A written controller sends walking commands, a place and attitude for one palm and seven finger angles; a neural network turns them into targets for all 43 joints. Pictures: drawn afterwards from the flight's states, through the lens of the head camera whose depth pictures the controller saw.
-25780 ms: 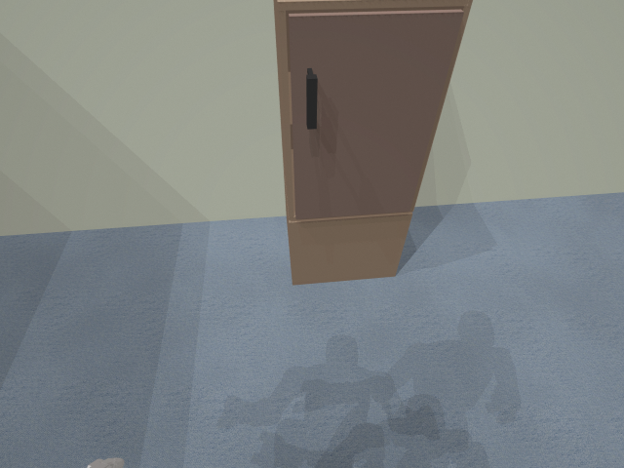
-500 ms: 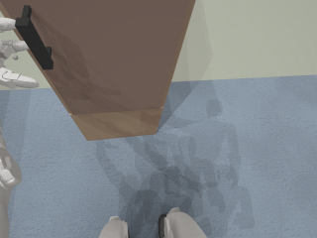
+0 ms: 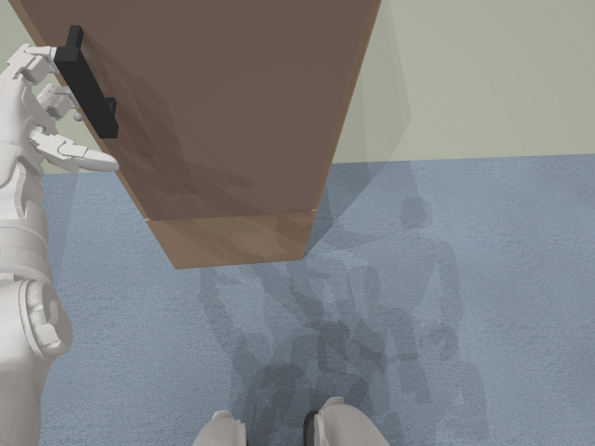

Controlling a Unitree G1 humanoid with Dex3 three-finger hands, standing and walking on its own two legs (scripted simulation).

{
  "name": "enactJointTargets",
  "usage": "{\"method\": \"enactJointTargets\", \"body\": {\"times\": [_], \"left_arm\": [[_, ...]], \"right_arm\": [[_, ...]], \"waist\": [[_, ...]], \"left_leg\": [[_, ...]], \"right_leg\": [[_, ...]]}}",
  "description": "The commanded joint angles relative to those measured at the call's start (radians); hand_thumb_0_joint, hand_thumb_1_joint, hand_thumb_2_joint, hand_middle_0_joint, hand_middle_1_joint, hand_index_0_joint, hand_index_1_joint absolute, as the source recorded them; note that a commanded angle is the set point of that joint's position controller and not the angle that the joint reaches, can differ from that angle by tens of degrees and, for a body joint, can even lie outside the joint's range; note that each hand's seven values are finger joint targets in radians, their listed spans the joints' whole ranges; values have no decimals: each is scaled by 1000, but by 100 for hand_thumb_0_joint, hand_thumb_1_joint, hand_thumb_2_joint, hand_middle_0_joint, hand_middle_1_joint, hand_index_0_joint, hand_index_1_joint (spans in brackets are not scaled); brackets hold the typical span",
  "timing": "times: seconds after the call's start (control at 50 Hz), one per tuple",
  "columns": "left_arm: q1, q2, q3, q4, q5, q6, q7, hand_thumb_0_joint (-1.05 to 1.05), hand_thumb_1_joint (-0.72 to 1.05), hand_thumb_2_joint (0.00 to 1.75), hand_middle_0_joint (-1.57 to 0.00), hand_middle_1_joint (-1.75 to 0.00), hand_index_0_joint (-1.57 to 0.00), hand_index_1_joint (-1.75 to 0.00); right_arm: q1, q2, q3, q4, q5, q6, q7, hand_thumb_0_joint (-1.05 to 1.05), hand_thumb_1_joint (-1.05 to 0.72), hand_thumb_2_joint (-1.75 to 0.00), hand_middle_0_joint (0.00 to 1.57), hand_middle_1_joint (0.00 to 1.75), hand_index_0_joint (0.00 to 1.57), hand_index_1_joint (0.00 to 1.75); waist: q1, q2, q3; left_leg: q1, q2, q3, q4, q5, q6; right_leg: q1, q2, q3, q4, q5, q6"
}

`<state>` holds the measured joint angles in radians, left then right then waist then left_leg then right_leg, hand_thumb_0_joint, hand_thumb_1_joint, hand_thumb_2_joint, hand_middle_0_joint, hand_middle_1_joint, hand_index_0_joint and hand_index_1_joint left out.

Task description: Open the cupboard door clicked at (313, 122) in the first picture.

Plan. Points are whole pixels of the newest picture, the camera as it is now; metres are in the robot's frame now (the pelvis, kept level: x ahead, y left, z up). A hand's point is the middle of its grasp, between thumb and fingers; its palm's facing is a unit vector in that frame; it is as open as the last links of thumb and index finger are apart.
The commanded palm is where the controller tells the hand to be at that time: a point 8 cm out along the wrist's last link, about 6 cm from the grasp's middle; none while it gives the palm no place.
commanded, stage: slide the fingers in behind the handle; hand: left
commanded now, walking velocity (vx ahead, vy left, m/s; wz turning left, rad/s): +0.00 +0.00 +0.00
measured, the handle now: (93, 85) +0.55 +0.23 +0.10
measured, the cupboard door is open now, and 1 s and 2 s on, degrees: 0 0 7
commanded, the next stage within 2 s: close the thumb around the handle in 0.76 s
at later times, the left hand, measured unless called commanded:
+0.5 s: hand (111, 116) +0.51 +0.20 +0.10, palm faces +0.04 -1.00 -0.02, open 14.0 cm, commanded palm +0.48 +0.24 +0.09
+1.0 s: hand (107, 116) +0.51 +0.20 +0.09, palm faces +0.03 -1.00 -0.01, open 13.4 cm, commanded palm +0.49 +0.25 +0.09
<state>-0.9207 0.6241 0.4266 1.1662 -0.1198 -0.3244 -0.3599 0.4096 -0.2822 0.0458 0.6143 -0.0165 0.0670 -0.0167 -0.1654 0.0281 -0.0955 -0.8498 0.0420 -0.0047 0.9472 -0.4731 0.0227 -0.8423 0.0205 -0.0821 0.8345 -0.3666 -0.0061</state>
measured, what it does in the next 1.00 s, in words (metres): stands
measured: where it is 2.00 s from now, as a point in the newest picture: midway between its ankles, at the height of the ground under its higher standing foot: outside the picture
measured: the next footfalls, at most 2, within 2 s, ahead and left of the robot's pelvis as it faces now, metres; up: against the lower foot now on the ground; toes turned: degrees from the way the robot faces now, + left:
none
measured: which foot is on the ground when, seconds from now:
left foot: down 0.00-1.00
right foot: down 0.00-1.00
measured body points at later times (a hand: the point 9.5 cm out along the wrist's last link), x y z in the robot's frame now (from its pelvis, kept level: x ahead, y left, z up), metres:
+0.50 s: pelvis -0.01 -0.01 +0.00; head +0.12 +0.00 +0.43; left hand +0.50 +0.25 +0.10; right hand -0.01 -0.27 -0.11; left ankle -0.02 +0.10 -0.69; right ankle +0.01 -0.12 -0.69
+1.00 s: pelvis -0.01 -0.01 +0.00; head +0.12 +0.01 +0.43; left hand +0.50 +0.26 +0.10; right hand -0.01 -0.27 -0.11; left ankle -0.02 +0.10 -0.69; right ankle +0.01 -0.12 -0.69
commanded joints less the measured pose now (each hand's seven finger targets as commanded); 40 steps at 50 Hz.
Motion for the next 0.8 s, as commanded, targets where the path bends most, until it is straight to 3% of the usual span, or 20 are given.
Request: {"method": "enactJointTargets", "body": {"times": [0.0, 0.04, 0.08, 0.12, 0.14, 0.2, 0.22, 0.26, 0.32, 0.36, 0.42, 0.46, 0.52, 0.56, 0.58, 0.64, 0.66, 0.72, 0.74, 0.78], "left_arm": [[-426, 228, 34, -188, -27, -57, 10, 0, -50, 30, -30, -120, -30, -120], [-441, 225, 22, -198, -13, -56, 25, 0, -50, 30, -30, -120, -30, -120], [-437, 245, 40, -265, 0, -72, 47, 0, -50, 30, -30, -120, -30, -120], [-416, 207, 15, -261, 7, -82, 61, 0, -50, 30, -30, -120, -30, -120], [-412, 178, -5, -228, 5, -78, 62, 0, -50, 30, -30, -120, -30, -120], [-436, 172, 5, -239, -9, -80, 64, 0, -50, 30, -30, -120, -30, -120], [-421, 204, 34, -238, -8, -82, 69, 0, -50, 30, -30, -120, -30, -120], [-412, 172, 10, -220, -5, -81, 75, 0, -50, 30, -30, -120, -30, -120], [-423, 190, 21, -198, 8, -85, 95, 0, -50, 30, -30, -120, -30, -120], [-442, 172, 8, -209, 15, -90, 103, 0, -50, 30, -30, -120, -30, -120], [-436, 214, 29, -189, 23, -95, 98, 0, -50, 30, -30, -120, -30, -120], [-439, 190, 13, -189, 15, -94, 86, 0, -50, 30, -30, -120, -30, -120], [-434, 237, 45, -192, 13, -101, 77, 0, -50, 30, -30, -120, -30, -120], [-438, 190, 10, -173, 8, -89, 72, 0, -50, 30, -30, -120, -30, -120], [-452, 207, 19, -170, 8, -88, 73, 0, -50, 30, -30, -120, -30, -120], [-449, 235, 42, -173, 7, -88, 73, 0, -50, 30, -30, -120, -30, -120], [-454, 234, 36, -168, 7, -85, 72, 0, -50, 30, -30, -120, -30, -120], [-469, 247, 37, -203, 17, -95, 74, 0, -50, 30, -30, -120, -30, -120], [-460, 222, 22, -202, 14, -96, 72, 0, -50, 30, -30, -120, -30, -120], [-460, 232, 36, -192, 4, -91, 72, 0, -50, 30, -30, -120, -30, -120]], "right_arm": [[192, -184, -65, -24, -3, -12, -10, 0, -90, -90, 20, 30, 20, 30], [179, -178, -63, -35, -1, -13, -8, 0, -90, -90, 20, 30, 20, 30], [180, -175, -65, -44, -5, -15, -4, 0, -90, -90, 20, 30, 20, 30], [180, -168, -67, -43, -5, -15, 2, 0, -90, -90, 20, 30, 20, 30], [178, -168, -67, -39, -2, -14, 3, 0, -90, -90, 20, 30, 20, 30], [174, -172, -68, -42, -2, -18, 0, 0, -90, -90, 20, 30, 20, 30], [175, -173, -70, -40, -2, -18, -1, 0, -90, -90, 20, 30, 20, 30], [169, -167, -67, -42, -1, -22, 1, 0, -90, -90, 20, 30, 20, 30], [173, -169, -67, -39, -1, -24, 0, 0, -90, -90, 20, 30, 20, 30], [174, -166, -67, -38, -3, -28, 1, 0, -90, -90, 20, 30, 20, 30], [177, -170, -66, -39, -2, -30, -3, 0, -90, -90, 20, 30, 20, 30], [172, -169, -66, -41, 0, -33, -3, 0, -90, -90, 20, 30, 20, 30], [176, -172, -66, -40, 1, -33, -9, 0, -90, -90, 20, 30, 20, 30], [173, -171, -64, -39, 1, -35, -7, 0, -90, -90, 20, 30, 20, 30], [176, -175, -66, -33, 2, -36, -10, 0, -90, -90, 20, 30, 20, 30], [180, -176, -65, -36, 0, -37, -10, 0, -90, -90, 20, 30, 20, 30], [179, -177, -64, -35, 1, -37, -11, 0, -90, -90, 20, 30, 20, 30], [183, -176, -65, -35, -2, -37, -13, 0, -90, -90, 20, 30, 20, 30], [182, -174, -65, -37, -2, -38, -9, 0, -90, -90, 20, 30, 20, 30], [183, -179, -67, -31, -1, -38, -11, 0, -90, -90, 20, 30, 20, 30]], "waist": [[-29, 118, -457], [-22, 151, -446], [-3, 183, -495], [-10, 178, -497], [-22, 134, -451], [-19, 146, -459], [-7, 132, -482], [-12, 114, -443], [-14, 89, -428], [-16, 119, -437], [-14, 90, -447], [-17, 99, -443], [-7, 98, -477], [-20, 112, -428], [-26, 81, -428], [-13, 113, -460], [-25, 93, -441], [-16, 136, -475], [-15, 161, -481], [-23, 112, -467]], "left_leg": [[355, -5, -60, -86, 549, -7], [324, -13, -50, -95, 508, -6], [365, -11, -52, -95, 552, -11], [380, -8, -51, -88, 578, -12], [354, -8, -51, -94, 545, -10], [349, -14, -45, -101, 511, -5], [343, -14, -44, -101, 511, -6], [313, -17, -38, -106, 478, -3], [276, -21, -34, -109, 439, 2], [295, -21, -34, -109, 445, 0], [259, -24, -28, -105, 422, 5], [254, -26, -20, -105, 406, 6], [262, -25, -27, -103, 428, 5], [254, -24, -22, -106, 403, 5], [252, -22, -28, -108, 390, 7], [253, -25, -25, -103, 396, 6], [238, -24, -24, -104, 388, 9], [274, -22, -30, -101, 428, 5], [296, -22, -31, -102, 433, 1], [278, -20, -31, -99, 425, 5]], "right_leg": [[202, 40, 30, -48, 378, -12], [219, 35, 37, -46, 371, -9], [233, 34, 37, -39, 391, -13], [221, 37, 37, -39, 402, -11], [219, 38, 34, -45, 387, -9], [236, 36, 40, -49, 381, -13], [255, 35, 41, -48, 387, -11], [255, 34, 42, -51, 377, -9], [268, 32, 53, -53, 367, -7], [255, 30, 51, -50, 363, -9], [286, 29, 62, -49, 371, -7], [293, 28, 66, -55, 371, -6], [308, 28, 65, -46, 387, -8], [272, 28, 62, -55, 358, -6], [273, 28, 62, -57, 346, -5], [287, 28, 67, -55, 352, -7], [285, 28, 67, -58, 352, -4], [278, 28, 65, -48, 371, -8], [260, 29, 60, -48, 360, -9], [270, 31, 62, -54, 363, -5]]}}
